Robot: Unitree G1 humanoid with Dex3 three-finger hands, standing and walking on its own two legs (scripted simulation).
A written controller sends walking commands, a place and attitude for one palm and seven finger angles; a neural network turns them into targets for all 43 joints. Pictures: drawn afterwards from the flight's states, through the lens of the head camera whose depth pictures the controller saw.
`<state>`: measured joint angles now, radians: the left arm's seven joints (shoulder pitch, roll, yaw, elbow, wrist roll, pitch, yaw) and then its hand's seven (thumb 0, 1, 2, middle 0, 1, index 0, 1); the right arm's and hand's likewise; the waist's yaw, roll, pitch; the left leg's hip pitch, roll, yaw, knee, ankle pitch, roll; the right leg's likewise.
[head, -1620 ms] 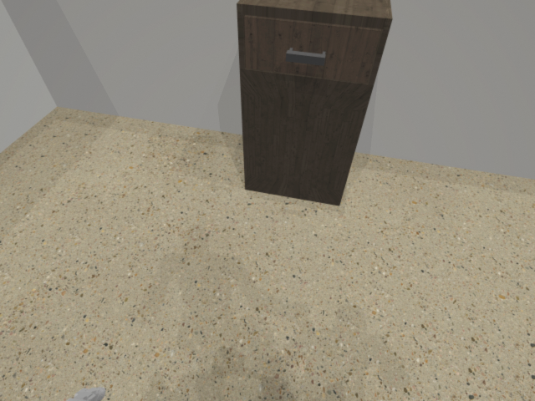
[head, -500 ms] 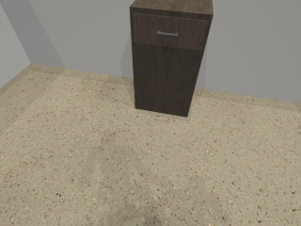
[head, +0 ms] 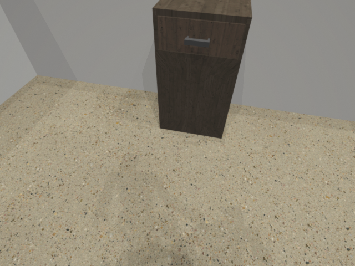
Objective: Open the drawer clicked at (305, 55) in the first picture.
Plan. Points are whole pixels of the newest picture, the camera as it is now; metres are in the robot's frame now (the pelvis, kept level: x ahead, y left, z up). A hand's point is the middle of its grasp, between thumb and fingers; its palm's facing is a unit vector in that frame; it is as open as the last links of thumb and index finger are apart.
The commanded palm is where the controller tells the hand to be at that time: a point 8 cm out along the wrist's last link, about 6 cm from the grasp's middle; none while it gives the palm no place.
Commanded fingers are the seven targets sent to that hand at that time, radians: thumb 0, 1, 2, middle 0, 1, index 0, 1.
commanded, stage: walk to a spot facing it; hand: left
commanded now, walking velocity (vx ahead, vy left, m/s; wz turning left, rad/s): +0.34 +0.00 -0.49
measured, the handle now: (197, 40) +1.18 -0.03 -0.02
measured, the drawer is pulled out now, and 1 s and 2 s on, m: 0.00 0.00 0.00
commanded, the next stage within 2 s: turn to face it in 0.78 s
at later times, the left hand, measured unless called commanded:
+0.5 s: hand out of the picture +0.05 +0.12 -0.16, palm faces -0.10 -0.98 -0.16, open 7.4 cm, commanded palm none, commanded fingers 0.00 0.90 0.90 -0.20 -0.30 -0.20 -0.30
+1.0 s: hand (157, 159) +0.50 +0.11 -0.16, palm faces -0.38 -0.89 -0.24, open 7.4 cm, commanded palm none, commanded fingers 0.00 0.90 0.90 -0.20 -0.30 -0.20 -0.30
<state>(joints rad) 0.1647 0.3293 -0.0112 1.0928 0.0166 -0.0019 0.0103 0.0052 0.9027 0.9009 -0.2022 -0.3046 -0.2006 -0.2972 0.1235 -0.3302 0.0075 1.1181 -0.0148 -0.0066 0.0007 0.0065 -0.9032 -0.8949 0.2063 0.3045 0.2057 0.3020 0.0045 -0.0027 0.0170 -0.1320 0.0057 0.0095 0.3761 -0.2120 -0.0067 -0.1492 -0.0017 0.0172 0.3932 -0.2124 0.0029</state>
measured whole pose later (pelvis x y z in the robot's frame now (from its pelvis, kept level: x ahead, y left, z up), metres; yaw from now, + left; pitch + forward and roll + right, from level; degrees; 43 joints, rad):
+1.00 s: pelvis +0.32 -0.04 -0.01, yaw -24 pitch -1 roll +1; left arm 0.15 0.22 0.09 0.94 0.04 0.00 -0.01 0.00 0.91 0.90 -0.19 -0.30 -0.19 -0.30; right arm 0.27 -0.21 -0.06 1.05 -0.03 -0.05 -0.02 -0.01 -0.93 -0.90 0.20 0.30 0.20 0.30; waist -0.03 -0.02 0.06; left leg -0.16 0.08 0.28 0.50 -0.30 0.02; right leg -0.51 -0.09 -0.09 0.80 -0.24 0.01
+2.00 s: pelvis +0.47 -0.07 -0.01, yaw -10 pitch -1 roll -1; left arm 0.47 0.11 0.02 1.16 0.03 -0.04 0.01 0.00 0.90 0.90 -0.20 -0.30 -0.20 -0.30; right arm 0.17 -0.18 -0.05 1.04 -0.02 0.00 0.02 0.01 -0.91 -0.90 0.20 0.30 0.20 0.30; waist 0.04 -0.02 0.03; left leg -0.40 0.09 0.11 0.70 -0.30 0.00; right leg -0.05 -0.06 -0.15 0.40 -0.33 0.02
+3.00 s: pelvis +0.62 -0.10 -0.01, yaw -12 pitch -1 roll +0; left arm 0.21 0.21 0.05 1.03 0.02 0.04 0.04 0.00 0.91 0.90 -0.20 -0.30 -0.20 -0.30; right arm 0.13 -0.19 -0.04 0.98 -0.02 0.02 -0.01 0.00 -0.91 -0.90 0.20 0.30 0.20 0.30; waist 0.03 -0.04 0.08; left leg -0.25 0.01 0.07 0.55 -0.29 0.02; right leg -0.32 -0.07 -0.11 0.63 -0.36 0.01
